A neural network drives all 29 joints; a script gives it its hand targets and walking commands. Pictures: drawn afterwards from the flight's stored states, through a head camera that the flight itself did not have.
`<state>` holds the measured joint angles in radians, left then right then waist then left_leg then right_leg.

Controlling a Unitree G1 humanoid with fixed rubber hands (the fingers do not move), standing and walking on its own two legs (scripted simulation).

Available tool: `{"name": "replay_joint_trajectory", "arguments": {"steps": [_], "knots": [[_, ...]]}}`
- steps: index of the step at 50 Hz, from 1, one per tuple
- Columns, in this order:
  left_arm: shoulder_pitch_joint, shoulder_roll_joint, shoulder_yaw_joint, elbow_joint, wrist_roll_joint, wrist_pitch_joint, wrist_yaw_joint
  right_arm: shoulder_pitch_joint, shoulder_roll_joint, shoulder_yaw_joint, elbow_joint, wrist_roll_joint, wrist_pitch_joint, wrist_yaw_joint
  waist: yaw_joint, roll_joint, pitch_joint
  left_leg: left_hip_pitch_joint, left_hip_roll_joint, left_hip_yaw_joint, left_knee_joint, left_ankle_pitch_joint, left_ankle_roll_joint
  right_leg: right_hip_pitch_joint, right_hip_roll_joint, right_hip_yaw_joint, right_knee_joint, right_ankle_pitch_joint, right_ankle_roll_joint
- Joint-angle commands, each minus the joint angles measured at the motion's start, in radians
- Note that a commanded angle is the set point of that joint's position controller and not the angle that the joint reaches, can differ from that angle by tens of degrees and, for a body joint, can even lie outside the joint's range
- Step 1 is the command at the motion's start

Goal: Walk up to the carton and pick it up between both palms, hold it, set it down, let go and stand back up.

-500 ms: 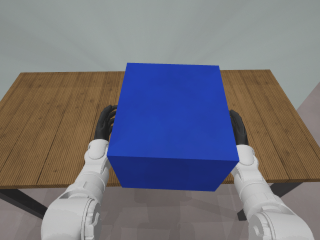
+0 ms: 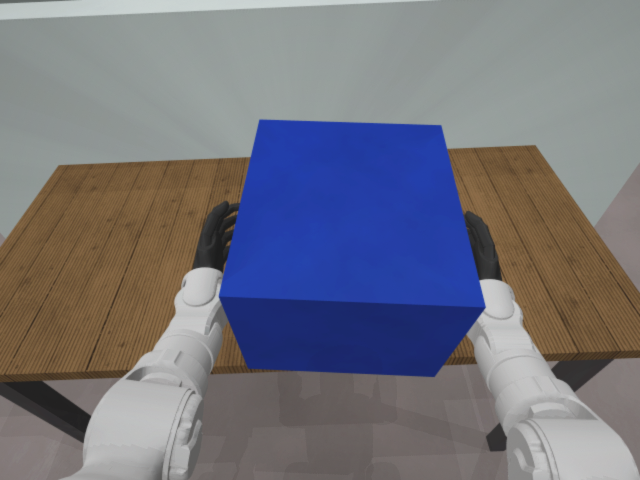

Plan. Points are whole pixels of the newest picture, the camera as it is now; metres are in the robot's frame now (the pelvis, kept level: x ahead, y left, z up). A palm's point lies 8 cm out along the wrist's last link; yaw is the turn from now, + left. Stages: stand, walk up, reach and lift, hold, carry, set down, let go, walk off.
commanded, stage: reach and lift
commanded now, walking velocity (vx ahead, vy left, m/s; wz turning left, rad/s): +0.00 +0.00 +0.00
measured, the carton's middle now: (345, 246) +0.45 -0.01 +0.05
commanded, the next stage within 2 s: hold in 1.88 s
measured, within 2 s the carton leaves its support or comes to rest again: neither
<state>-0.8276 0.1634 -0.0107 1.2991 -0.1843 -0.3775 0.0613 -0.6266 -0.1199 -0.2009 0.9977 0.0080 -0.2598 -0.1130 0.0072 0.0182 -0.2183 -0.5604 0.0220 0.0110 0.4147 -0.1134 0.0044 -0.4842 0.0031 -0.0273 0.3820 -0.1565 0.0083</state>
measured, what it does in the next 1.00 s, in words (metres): stands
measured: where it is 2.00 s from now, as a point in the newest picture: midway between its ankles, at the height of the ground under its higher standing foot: outside the picture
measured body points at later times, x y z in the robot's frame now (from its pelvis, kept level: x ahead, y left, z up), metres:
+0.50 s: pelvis +0.01 +0.00 +0.01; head -0.01 +0.02 +0.46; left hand +0.41 +0.18 +0.14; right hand +0.40 -0.18 +0.14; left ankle +0.04 +0.11 -0.74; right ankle +0.00 -0.13 -0.74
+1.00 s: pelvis +0.01 -0.01 +0.01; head -0.03 +0.01 +0.46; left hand +0.39 +0.17 +0.17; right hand +0.38 -0.19 +0.15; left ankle +0.04 +0.11 -0.74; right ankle +0.00 -0.13 -0.74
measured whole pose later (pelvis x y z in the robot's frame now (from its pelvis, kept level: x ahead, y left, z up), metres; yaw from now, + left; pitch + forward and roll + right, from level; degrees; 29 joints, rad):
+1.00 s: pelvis +0.01 -0.01 +0.01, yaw +1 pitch -2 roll -1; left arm -0.58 0.05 0.26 0.34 0.09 0.49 0.02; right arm -0.56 -0.16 -0.07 0.57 0.20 0.29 -0.14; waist -0.04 -0.04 -0.05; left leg -0.16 0.02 -0.01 0.33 -0.13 -0.01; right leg -0.08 0.01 -0.02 0.29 -0.17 0.00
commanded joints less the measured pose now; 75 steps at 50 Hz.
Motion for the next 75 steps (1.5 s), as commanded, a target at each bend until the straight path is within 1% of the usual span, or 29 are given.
{"name": "replay_joint_trajectory", "arguments": {"steps": [1, 2, 4, 6, 8, 9, 15, 18, 19, 23, 29, 31, 36, 40, 41, 45, 48, 52, 53, 56, 58, 63, 64, 66, 67, 69, 70, 71, 75], "knots": [[-0.783, -0.794, -0.275, -0.42, 0.054, -0.066, -0.117, -0.887, 0.774, 0.475, -0.317, -0.021, -0.071, 0.173, -0.006, -0.006, -0.74, 0.446, -0.026, -0.028, 0.039, 0.307, -0.055, 0.229, 0.032, -0.01, 0.001, 0.3, 0.021], [-0.761, -0.795, -0.289, -0.455, 0.046, -0.044, -0.124, -0.845, 0.789, 0.504, -0.342, -0.009, -0.05, 0.16, -0.028, -0.037, -0.76, 0.456, -0.029, -0.033, 0.054, 0.35, -0.046, 0.264, 0.031, -0.003, 0.0, 0.374, 0.028], [-0.734, -0.788, -0.236, -0.495, 0.075, -0.01, -0.125, -0.842, 0.792, 0.534, -0.385, 0.013, -0.008, 0.158, 0.016, -0.065, -0.683, 0.435, -0.036, -0.023, 0.045, 0.32, -0.039, 0.3, 0.022, 0.015, -0.014, 0.34, 0.03], [-0.751, -0.794, -0.274, -0.553, 0.063, 0.038, -0.138, -0.853, 0.769, 0.526, -0.43, 0.038, 0.022, 0.139, -0.032, -0.05, -0.678, 0.436, -0.047, -0.03, 0.039, 0.305, -0.035, 0.333, 0.019, 0.02, -0.013, 0.375, 0.035], [-0.726, -0.788, -0.257, -0.591, 0.064, 0.098, -0.138, -0.845, 0.737, 0.524, -0.419, 0.087, 0.077, 0.137, -0.009, -0.051, -0.55, 0.443, -0.046, -0.033, 0.002, 0.238, -0.027, 0.331, 0.024, 0.025, -0.041, 0.28, 0.027], [-0.677, -0.807, -0.291, -0.646, 0.048, 0.123, -0.139, -0.835, 0.728, 0.551, -0.484, 0.109, 0.088, 0.131, -0.022, -0.038, -0.59, 0.506, -0.043, -0.046, 0.02, 0.342, -0.038, 0.347, 0.039, 0.02, -0.039, 0.364, 0.023], [-0.713, -0.795, -0.348, -0.925, 0.016, 0.319, -0.116, -0.846, 0.693, 0.58, -0.624, 0.2, 0.215, 0.108, -0.024, -0.004, -0.61, 0.584, -0.055, -0.054, 0.009, 0.353, -0.045, 0.341, 0.057, 0.022, -0.067, 0.327, 0.016], [-0.627, -0.796, -0.334, -0.969, 0.043, 0.428, -0.114, -0.891, 0.672, 0.59, -0.745, 0.233, 0.27, 0.099, -0.014, -0.027, -0.607, 0.616, -0.055, -0.058, 0.017, 0.409, -0.043, 0.361, 0.067, 0.024, -0.075, 0.355, 0.019], [-0.573, -0.783, -0.322, -0.98, 0.066, 0.464, -0.111, -0.861, 0.641, 0.587, -0.737, 0.232, 0.292, 0.094, -0.018, 0.007, -0.556, 0.639, -0.054, -0.067, 0.015, 0.435, -0.048, 0.36, 0.064, 0.019, -0.085, 0.35, 0.021], [-0.658, -0.785, -0.298, -1.079, 0.079, 0.559, -0.142, -0.866, 0.647, 0.531, -0.727, 0.225, 0.36, 0.074, -0.055, 0.001, -0.475, 0.606, -0.063, -0.06, -0.028, 0.277, -0.039, 0.375, 0.063, 0.025, -0.1, 0.259, 0.016], [-0.612, -0.755, -0.251, -1.075, 0.142, 0.649, -0.172, -0.872, 0.615, 0.484, -0.713, 0.206, 0.382, 0.096, -0.052, 0.029, -0.439, 0.662, -0.066, -0.044, -0.04, 0.293, -0.046, 0.398, 0.059, 0.014, -0.108, 0.241, 0.011], [-0.559, -0.759, -0.217, -0.988, 0.164, 0.684, -0.184, -0.874, 0.604, 0.444, -0.659, 0.194, 0.393, 0.102, -0.055, 0.037, -0.339, 0.658, -0.061, -0.038, -0.067, 0.227, -0.044, 0.383, 0.056, 0.011, -0.129, 0.167, 0.006], [-0.507, -0.77, -0.209, -0.973, 0.19, 0.715, -0.199, -0.877, 0.583, 0.452, -0.671, 0.203, 0.379, 0.109, -0.058, 0.038, -0.318, 0.692, -0.061, -0.029, -0.075, 0.236, -0.048, 0.41, 0.061, -0.003, -0.139, 0.15, 0.004], [-0.527, -0.772, -0.208, -1.041, 0.184, 0.742, -0.194, -0.898, 0.602, 0.488, -0.721, 0.22, 0.4, 0.101, -0.057, -0.031, -0.315, 0.658, -0.062, -0.031, -0.086, 0.194, -0.027, 0.397, 0.068, -0.011, -0.139, 0.147, 0.018], [-0.563, -0.781, -0.243, -1.126, 0.162, 0.74, -0.188, -0.951, 0.631, 0.518, -0.808, 0.249, 0.39, 0.103, -0.038, -0.022, -0.396, 0.684, -0.07, -0.026, -0.073, 0.238, -0.025, 0.427, 0.065, -0.003, -0.132, 0.185, 0.018], [-0.517, -0.809, -0.318, -1.142, 0.137, 0.789, -0.165, -0.998, 0.585, 0.522, -0.925, 0.268, 0.4, 0.101, -0.061, 0.014, -0.405, 0.719, -0.053, -0.045, -0.049, 0.278, -0.044, 0.372, 0.078, -0.012, -0.133, 0.182, 0.013], [-0.5, -0.749, -0.259, -1.175, 0.174, 0.823, -0.164, -0.901, 0.588, 0.537, -0.853, 0.273, 0.458, 0.102, -0.042, -0.027, -0.329, 0.664, -0.055, -0.032, -0.083, 0.2, -0.017, 0.377, 0.064, 0.001, -0.14, 0.159, 0.016], [-0.502, -0.716, -0.258, -1.194, 0.162, 0.853, -0.175, -0.937, 0.61, 0.565, -0.935, 0.282, 0.482, 0.083, -0.046, -0.051, -0.355, 0.628, -0.074, -0.024, -0.08, 0.181, 0.005, 0.458, 0.051, 0.013, -0.122, 0.256, 0.04], [-0.449, -0.728, -0.244, -1.115, 0.177, 0.877, -0.182, -0.933, 0.581, 0.531, -0.898, 0.277, 0.495, 0.083, -0.057, -0.032, -0.304, 0.607, -0.073, -0.028, -0.097, 0.149, 0.001, 0.434, 0.049, 0.013, -0.134, 0.233, 0.038], [-0.497, -0.732, -0.273, -1.266, 0.156, 0.876, -0.182, -0.924, 0.608, 0.577, -0.969, 0.319, 0.504, 0.087, -0.052, -0.037, -0.442, 0.66, -0.069, -0.029, -0.071, 0.225, -0.002, 0.486, 0.057, 0.004, -0.111, 0.303, 0.04], [-0.469, -0.703, -0.258, -1.25, 0.166, 0.886, -0.184, -0.879, 0.594, 0.581, -0.943, 0.32, 0.525, 0.075, -0.056, -0.017, -0.404, 0.638, -0.075, -0.029, -0.068, 0.24, -0.01, 0.486, 0.049, 0.016, -0.1, 0.376, 0.048], [-0.464, -0.68, -0.207, -1.223, 0.204, 0.909, -0.201, -0.843, 0.592, 0.555, -0.881, 0.312, 0.558, 0.076, -0.058, -0.018, -0.316, 0.607, -0.074, -0.024, -0.101, 0.156, -0.003, 0.48, 0.049, 0.01, -0.11, 0.292, 0.045], [-0.464, -0.68, -0.228, -1.275, 0.197, 0.914, -0.201, -0.859, 0.6, 0.58, -0.929, 0.329, 0.557, 0.077, -0.044, -0.016, -0.375, 0.621, -0.086, -0.021, -0.081, 0.206, -0.004, 0.501, 0.048, 0.011, -0.103, 0.336, 0.046], [-0.444, -0.705, -0.275, -1.332, 0.157, 0.918, -0.195, -0.849, 0.594, 0.6, -0.998, 0.352, 0.56, 0.064, -0.076, -0.007, -0.413, 0.663, -0.079, -0.031, -0.061, 0.288, -0.022, 0.521, 0.051, 0.014, -0.095, 0.45, 0.052], [-0.459, -0.692, -0.287, -1.309, 0.15, 0.923, -0.205, -0.843, 0.584, 0.583, -1.008, 0.338, 0.567, 0.062, -0.101, -0.019, -0.401, 0.647, -0.087, -0.024, -0.068, 0.253, -0.022, 0.525, 0.045, 0.02, -0.098, 0.45, 0.055], [-0.444, -0.685, -0.257, -1.27, 0.174, 0.934, -0.208, -0.88, 0.579, 0.581, -0.978, 0.348, 0.571, 0.065, -0.067, -0.029, -0.305, 0.622, -0.077, -0.036, -0.074, 0.239, -0.012, 0.479, 0.057, 0.01, -0.108, 0.363, 0.051], [-0.446, -0.678, -0.243, -1.25, 0.184, 0.94, -0.208, -0.854, 0.565, 0.567, -0.938, 0.338, 0.584, 0.067, -0.078, -0.02, -0.281, 0.624, -0.078, -0.026, -0.09, 0.2, -0.017, 0.464, 0.059, 0.007, -0.117, 0.315, 0.047], [-0.428, -0.689, -0.262, -1.264, 0.178, 0.951, -0.207, -0.897, 0.574, 0.583, -0.995, 0.346, 0.577, 0.07, -0.056, -0.018, -0.31, 0.625, -0.077, -0.029, -0.088, 0.207, -0.013, 0.471, 0.063, -0.002, -0.121, 0.277, 0.041], [-0.52, -0.725, -0.3, -1.345, 0.142, 0.945, -0.194, -0.904, 0.59, 0.567, -0.986, 0.352, 0.587, 0.077, -0.075, 0.009, -0.374, 0.683, -0.061, -0.03, -0.08, 0.256, -0.037, 0.441, 0.073, -0.008, -0.114, 0.27, 0.028]]}}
